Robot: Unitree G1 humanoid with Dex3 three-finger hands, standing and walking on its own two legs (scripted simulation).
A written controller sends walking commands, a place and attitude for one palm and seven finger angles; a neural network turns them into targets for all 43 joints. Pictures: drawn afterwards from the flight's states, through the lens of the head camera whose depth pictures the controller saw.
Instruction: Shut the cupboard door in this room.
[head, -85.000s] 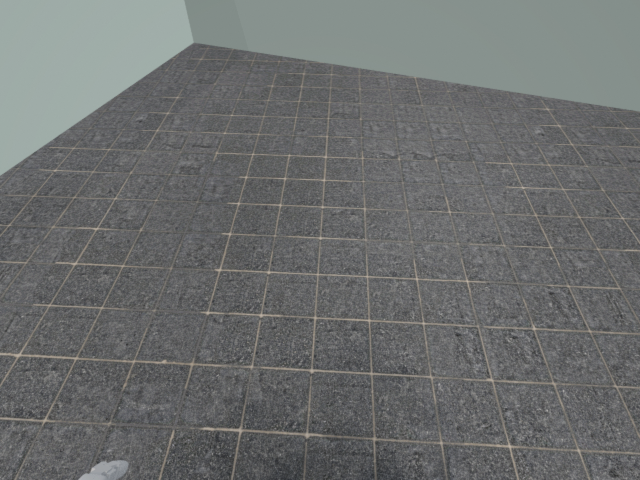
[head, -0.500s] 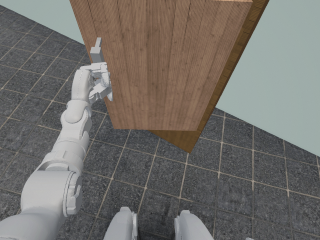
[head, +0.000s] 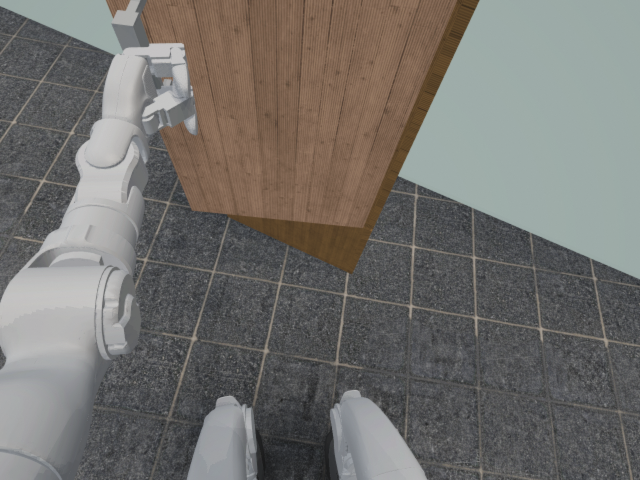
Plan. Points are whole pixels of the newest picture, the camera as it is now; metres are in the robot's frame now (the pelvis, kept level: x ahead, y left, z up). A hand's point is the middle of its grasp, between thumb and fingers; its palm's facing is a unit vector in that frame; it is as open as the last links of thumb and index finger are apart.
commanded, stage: push the door shut along its arc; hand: left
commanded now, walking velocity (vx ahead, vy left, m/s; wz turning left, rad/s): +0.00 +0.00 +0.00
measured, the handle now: (150, 60) +0.62 +0.14 +0.09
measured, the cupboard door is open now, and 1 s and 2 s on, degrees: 21 11 11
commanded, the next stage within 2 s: pull the fist back off the door in 0.58 s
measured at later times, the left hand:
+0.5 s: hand (230, 61) +0.60 +0.05 +0.10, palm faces -0.32 -0.95 -0.04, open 3.0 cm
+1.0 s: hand (236, 65) +0.62 +0.04 +0.08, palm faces +0.05 -1.00 -0.03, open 3.0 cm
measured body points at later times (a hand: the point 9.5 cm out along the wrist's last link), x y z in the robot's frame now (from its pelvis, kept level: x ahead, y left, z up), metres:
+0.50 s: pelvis +0.01 -0.01 -0.02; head +0.18 +0.00 +0.40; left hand +0.61 +0.10 +0.11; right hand -0.05 -0.26 -0.12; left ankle +0.07 +0.10 -0.62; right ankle +0.03 -0.12 -0.62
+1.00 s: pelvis +0.02 -0.01 -0.01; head +0.20 +0.00 +0.40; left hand +0.61 +0.10 +0.09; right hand -0.05 -0.24 -0.11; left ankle +0.06 +0.10 -0.62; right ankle +0.03 -0.12 -0.62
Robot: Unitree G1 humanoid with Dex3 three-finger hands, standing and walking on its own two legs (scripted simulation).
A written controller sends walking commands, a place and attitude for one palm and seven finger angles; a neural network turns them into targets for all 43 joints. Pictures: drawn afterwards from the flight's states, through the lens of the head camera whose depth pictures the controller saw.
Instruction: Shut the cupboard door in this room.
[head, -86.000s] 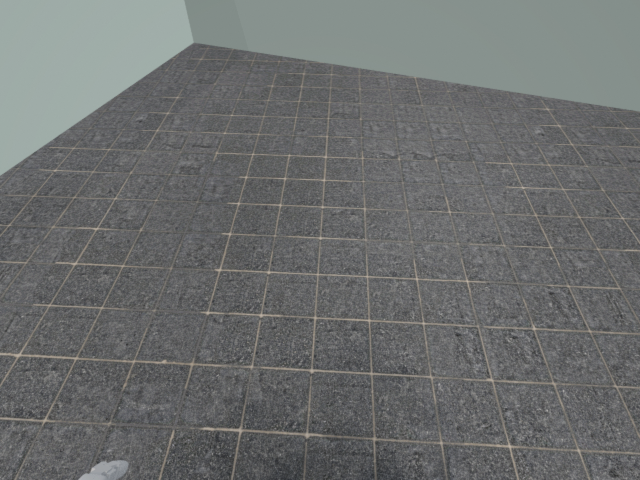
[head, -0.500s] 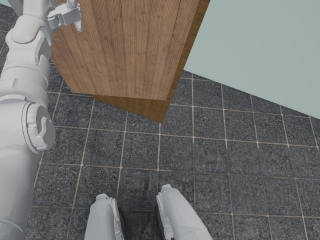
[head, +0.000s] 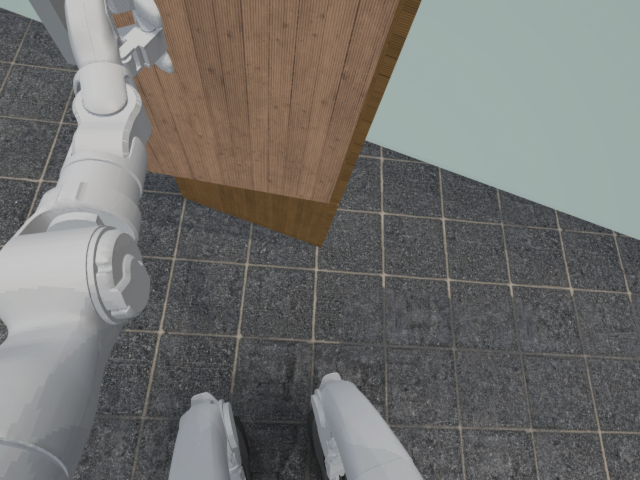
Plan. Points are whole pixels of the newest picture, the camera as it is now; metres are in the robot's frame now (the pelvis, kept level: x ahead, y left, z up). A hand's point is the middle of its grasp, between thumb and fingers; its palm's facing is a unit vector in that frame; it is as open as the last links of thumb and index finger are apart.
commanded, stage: pull the fist back off the door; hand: left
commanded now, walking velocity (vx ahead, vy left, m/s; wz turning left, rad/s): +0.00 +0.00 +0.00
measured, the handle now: out of the picture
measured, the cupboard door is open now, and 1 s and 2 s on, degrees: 11 11 11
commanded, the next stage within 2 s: draw the hand back to the body in 0.56 s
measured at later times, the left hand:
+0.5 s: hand (158, 102) +0.51 +0.08 +0.10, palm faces +0.07 -1.00 -0.01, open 3.1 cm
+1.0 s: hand (88, 145) +0.43 +0.12 +0.15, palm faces +0.10 -0.99 -0.03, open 3.1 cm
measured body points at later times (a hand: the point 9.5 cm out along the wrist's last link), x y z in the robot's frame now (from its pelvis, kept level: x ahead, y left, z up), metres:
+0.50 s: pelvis +0.02 -0.01 +0.03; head +0.14 +0.00 +0.47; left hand +0.50 +0.13 +0.10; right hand +0.06 -0.27 -0.09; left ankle +0.05 +0.11 -0.61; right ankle +0.02 -0.11 -0.61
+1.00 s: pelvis +0.02 -0.01 +0.07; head +0.08 -0.03 +0.52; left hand +0.42 +0.17 +0.15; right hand +0.06 -0.26 -0.06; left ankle +0.05 +0.11 -0.61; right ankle +0.02 -0.11 -0.61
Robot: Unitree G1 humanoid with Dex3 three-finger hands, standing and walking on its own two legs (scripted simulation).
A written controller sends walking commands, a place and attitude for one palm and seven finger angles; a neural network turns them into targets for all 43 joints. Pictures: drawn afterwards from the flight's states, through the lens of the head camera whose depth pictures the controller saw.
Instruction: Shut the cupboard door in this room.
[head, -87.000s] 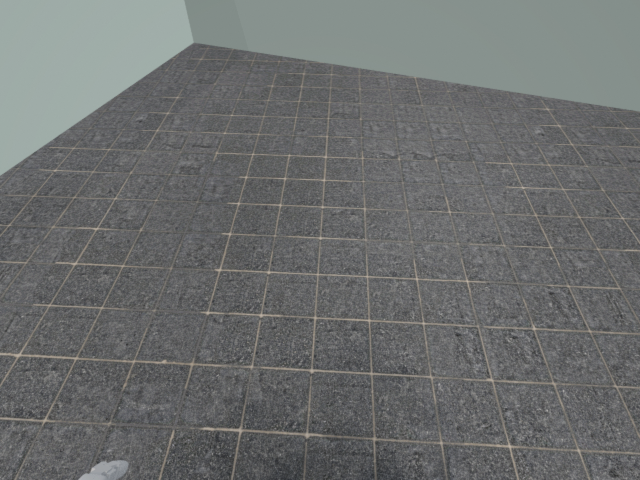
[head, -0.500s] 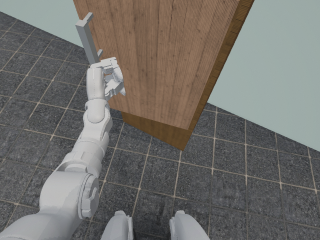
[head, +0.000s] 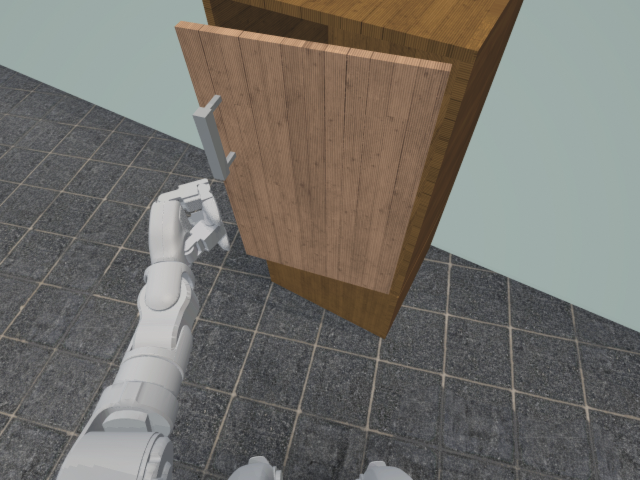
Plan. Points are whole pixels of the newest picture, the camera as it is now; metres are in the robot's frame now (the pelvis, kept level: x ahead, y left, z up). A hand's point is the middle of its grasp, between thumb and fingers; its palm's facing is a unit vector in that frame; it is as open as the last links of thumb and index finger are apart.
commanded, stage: draw the hand back to the body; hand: left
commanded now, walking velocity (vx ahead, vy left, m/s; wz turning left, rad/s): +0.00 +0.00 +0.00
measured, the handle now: (218, 138) +0.65 +0.16 +0.03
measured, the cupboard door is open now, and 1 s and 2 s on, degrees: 11 11 11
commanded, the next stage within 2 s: step back with the hand held close in 1.26 s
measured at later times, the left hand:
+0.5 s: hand (86, 288) +0.29 +0.21 +0.15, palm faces +0.22 -0.95 -0.24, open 3.5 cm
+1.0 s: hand out of the picture +0.20 +0.30 +0.22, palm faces +0.52 -0.74 -0.43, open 6.9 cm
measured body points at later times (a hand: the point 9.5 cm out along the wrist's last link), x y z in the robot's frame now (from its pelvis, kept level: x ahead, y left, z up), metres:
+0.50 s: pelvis +0.02 +0.01 +0.05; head +0.01 +0.00 +0.50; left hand +0.28 +0.26 +0.16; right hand +0.24 -0.19 -0.02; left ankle +0.03 +0.12 -0.69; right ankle +0.00 -0.10 -0.69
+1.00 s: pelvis +0.03 +0.02 +0.06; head +0.01 -0.02 +0.50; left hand +0.17 +0.33 +0.24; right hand +0.22 -0.20 -0.04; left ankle +0.03 +0.12 -0.69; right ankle +0.00 -0.10 -0.69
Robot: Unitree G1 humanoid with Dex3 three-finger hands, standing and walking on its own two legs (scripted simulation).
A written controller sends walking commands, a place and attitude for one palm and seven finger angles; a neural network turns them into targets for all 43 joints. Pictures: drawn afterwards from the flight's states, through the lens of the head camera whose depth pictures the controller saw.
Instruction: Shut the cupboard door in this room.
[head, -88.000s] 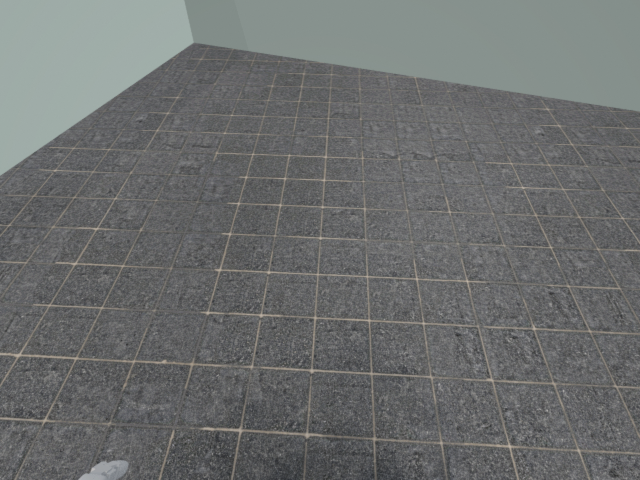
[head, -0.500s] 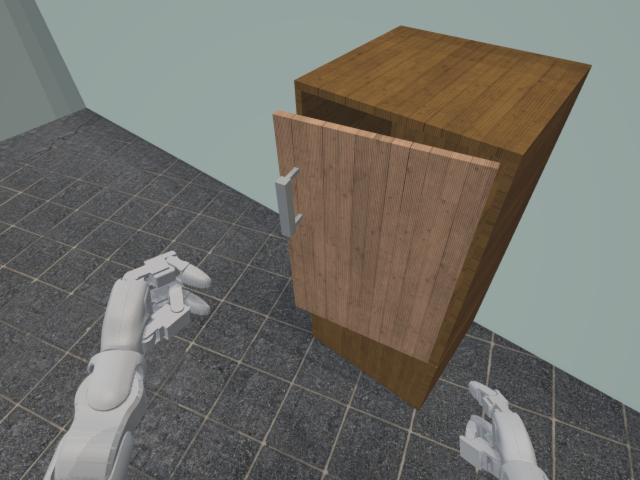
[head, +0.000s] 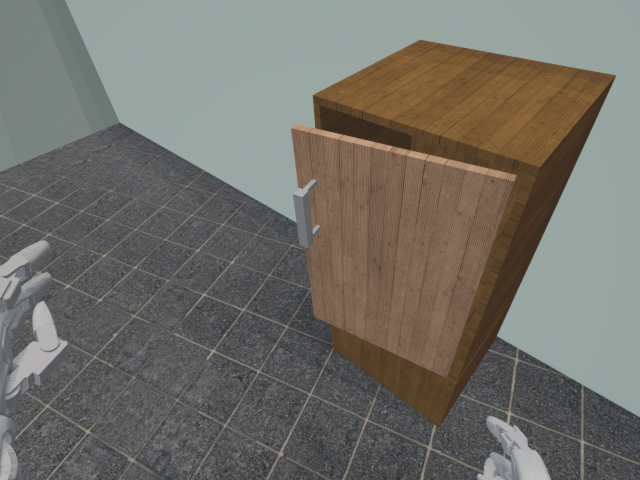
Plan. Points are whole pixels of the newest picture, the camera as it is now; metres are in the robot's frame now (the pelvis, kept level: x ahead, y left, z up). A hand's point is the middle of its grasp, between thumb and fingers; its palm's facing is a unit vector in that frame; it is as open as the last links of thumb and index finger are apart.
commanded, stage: draw the hand back to the body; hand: left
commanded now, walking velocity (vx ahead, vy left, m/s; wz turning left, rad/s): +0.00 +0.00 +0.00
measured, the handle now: (309, 213) +0.62 +0.11 -0.03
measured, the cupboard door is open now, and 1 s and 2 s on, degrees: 11 11 11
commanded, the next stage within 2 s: step back with the hand held close in 0.26 s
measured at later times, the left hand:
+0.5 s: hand (78, 343) +0.19 +0.26 +0.16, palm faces +0.45 -0.78 -0.44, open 7.4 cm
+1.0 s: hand (20, 392) +0.14 +0.29 +0.16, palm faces +0.40 -0.78 -0.48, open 7.4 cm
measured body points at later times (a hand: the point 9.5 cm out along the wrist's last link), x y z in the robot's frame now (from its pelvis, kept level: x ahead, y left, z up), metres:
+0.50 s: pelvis -0.01 -0.01 +0.00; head -0.02 -0.04 +0.45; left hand +0.16 +0.30 +0.19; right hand +0.18 -0.24 -0.09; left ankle +0.01 +0.11 -0.74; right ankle -0.04 -0.11 -0.74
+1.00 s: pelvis -0.07 +0.03 -0.01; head -0.06 +0.03 +0.44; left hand +0.11 +0.33 +0.18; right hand +0.10 -0.22 -0.09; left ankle +0.01 +0.11 -0.74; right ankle -0.04 -0.11 -0.74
